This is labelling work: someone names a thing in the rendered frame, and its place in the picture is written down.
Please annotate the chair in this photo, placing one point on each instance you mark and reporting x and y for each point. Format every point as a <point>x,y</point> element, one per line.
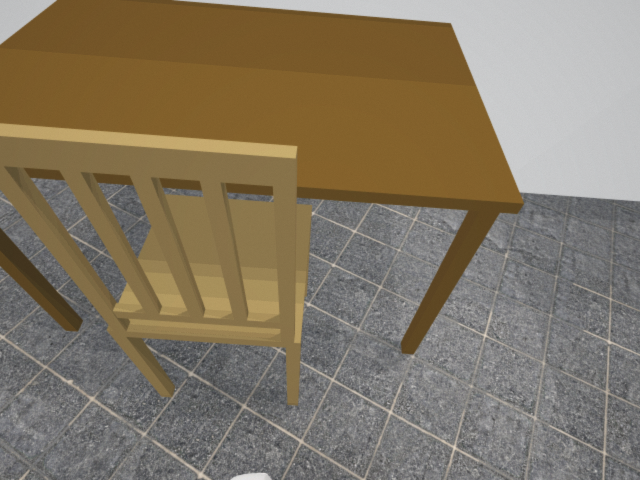
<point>212,269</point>

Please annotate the table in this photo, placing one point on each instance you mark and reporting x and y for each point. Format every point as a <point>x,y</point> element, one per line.
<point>381,110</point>

